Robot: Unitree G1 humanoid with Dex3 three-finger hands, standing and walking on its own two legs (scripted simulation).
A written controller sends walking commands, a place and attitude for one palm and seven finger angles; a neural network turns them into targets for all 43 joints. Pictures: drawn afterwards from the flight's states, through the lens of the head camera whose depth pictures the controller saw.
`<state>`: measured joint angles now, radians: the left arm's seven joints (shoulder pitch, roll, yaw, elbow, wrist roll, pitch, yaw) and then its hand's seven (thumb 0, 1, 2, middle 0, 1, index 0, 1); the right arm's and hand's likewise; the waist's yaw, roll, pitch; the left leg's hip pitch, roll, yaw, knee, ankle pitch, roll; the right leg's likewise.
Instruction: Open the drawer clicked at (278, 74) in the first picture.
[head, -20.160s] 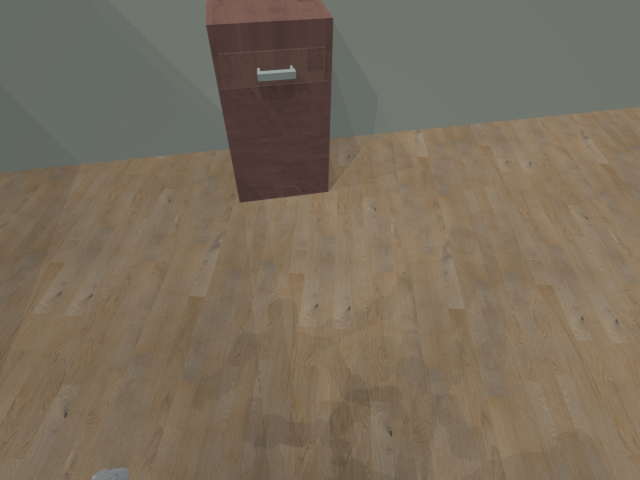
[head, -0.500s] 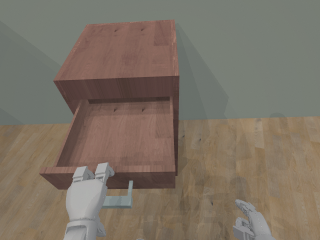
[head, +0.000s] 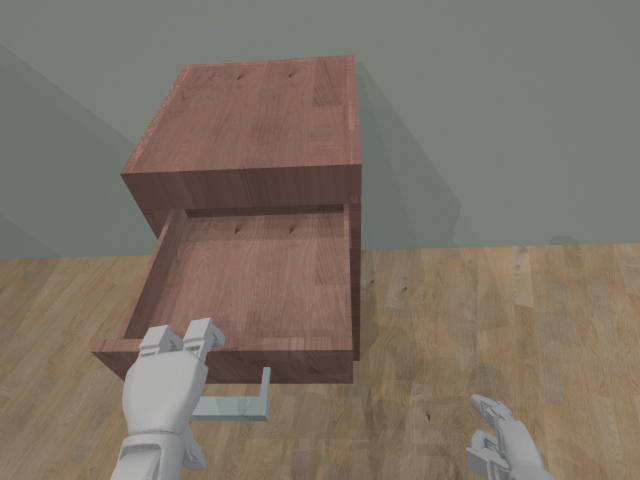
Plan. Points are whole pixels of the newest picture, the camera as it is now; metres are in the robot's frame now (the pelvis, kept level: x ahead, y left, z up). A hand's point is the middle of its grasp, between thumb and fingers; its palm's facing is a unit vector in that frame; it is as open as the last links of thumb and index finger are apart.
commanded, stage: lift the hand off the handle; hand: left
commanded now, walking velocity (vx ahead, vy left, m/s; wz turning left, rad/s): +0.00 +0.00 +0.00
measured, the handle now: (224, 391) +0.26 +0.19 -0.10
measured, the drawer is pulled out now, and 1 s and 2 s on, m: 0.30 0.30 0.30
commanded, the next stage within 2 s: draw the hand back to the body in 0.60 s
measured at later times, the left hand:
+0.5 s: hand (183, 378) +0.23 +0.19 +0.04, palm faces +0.06 -0.16 -0.99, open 13.9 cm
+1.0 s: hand (146, 377) +0.21 +0.22 +0.07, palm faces +0.06 -0.15 -0.99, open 13.9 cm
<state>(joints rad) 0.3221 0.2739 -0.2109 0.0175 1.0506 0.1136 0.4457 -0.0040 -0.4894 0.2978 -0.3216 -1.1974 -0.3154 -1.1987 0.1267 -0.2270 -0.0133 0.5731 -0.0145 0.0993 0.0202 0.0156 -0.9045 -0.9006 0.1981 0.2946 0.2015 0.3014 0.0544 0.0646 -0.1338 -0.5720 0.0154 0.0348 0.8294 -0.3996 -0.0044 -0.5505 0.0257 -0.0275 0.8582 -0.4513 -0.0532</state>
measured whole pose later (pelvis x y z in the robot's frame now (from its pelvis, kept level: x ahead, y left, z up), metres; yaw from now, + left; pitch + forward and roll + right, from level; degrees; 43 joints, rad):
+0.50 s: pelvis +0.01 +0.00 +0.01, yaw -1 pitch +6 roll +1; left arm 0.35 0.30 -0.21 -0.10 1.03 0.13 0.36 0.00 -0.49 0.30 -0.32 -1.20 -0.31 -1.20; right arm 0.12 -0.23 -0.01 0.57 0.00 0.09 0.03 0.02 -0.90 -0.90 0.20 0.29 0.20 0.30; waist 0.07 0.07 -0.12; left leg -0.45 0.02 0.05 0.73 -0.37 0.00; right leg -0.44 0.03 -0.01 0.76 -0.42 -0.05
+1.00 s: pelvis +0.01 +0.01 +0.02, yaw -1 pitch +5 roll +1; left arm 0.44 0.35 -0.12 -0.22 0.98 0.12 0.30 0.00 -0.49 0.30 -0.32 -1.20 -0.31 -1.20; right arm 0.13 -0.23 0.00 0.57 0.00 0.09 0.03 0.02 -0.90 -0.90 0.20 0.29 0.20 0.30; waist 0.08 0.08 -0.10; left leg -0.40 0.02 0.05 0.68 -0.36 0.00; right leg -0.38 0.03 0.00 0.70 -0.40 -0.04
